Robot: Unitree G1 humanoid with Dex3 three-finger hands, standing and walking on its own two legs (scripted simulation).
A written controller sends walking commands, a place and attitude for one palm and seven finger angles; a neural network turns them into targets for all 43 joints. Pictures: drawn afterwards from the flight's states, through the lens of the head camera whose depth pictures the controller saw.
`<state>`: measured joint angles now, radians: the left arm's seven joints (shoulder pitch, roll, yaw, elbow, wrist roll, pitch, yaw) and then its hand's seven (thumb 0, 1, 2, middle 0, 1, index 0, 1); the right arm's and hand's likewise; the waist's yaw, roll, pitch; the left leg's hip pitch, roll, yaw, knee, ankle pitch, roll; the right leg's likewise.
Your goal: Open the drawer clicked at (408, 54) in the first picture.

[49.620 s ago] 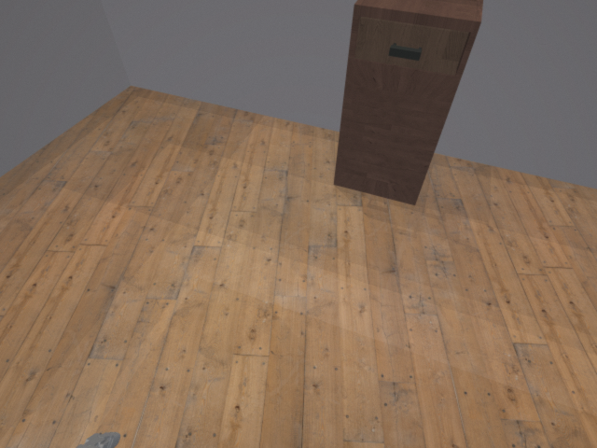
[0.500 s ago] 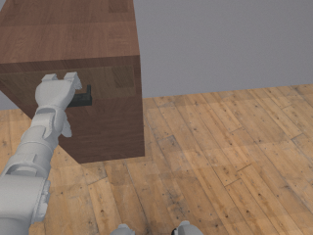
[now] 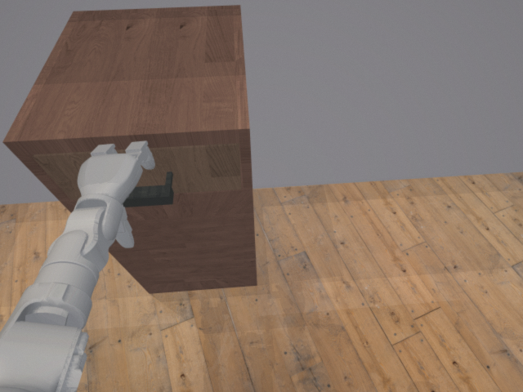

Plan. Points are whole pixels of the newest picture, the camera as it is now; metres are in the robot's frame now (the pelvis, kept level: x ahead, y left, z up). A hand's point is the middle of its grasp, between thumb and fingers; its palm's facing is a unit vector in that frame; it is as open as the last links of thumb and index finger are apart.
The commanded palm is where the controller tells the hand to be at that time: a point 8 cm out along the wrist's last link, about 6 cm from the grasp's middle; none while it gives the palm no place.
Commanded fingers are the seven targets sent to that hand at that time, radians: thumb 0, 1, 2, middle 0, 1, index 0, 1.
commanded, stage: re-aim the fingers above the handle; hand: left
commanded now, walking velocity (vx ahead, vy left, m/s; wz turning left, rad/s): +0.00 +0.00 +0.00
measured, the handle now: (145, 187) +0.48 +0.24 -0.03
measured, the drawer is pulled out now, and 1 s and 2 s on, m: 0.00 0.00 0.00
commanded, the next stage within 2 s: none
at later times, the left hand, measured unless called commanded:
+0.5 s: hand (123, 197) +0.42 +0.24 +0.03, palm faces -0.06 -0.04 -1.00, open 13.8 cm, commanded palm +0.40 +0.25 +0.09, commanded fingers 0.00 -0.50 0.30 -0.30 -1.20 -0.30 -1.20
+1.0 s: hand (121, 192) +0.43 +0.25 +0.02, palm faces -0.06 -0.05 -1.00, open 13.8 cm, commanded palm +0.41 +0.25 +0.09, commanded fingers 0.00 -0.50 0.30 -0.30 -1.20 -0.30 -1.20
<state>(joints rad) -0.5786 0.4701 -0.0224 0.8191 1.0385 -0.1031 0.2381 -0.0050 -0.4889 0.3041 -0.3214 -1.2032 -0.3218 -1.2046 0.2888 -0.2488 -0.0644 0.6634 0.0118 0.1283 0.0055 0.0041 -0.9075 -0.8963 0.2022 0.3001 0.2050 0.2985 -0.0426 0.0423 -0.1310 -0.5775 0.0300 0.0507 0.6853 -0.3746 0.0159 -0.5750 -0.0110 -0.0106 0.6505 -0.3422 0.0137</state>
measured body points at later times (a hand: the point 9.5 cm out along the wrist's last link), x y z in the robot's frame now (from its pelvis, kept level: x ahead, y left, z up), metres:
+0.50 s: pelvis -0.01 -0.01 +0.00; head +0.06 -0.02 +0.44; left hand +0.41 +0.24 +0.08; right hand +0.04 -0.29 -0.13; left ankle -0.04 +0.11 -0.72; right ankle -0.03 -0.13 -0.72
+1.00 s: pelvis -0.02 +0.00 +0.00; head +0.07 +0.00 +0.44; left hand +0.43 +0.25 +0.07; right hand +0.01 -0.27 -0.13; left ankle -0.04 +0.11 -0.72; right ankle -0.03 -0.13 -0.72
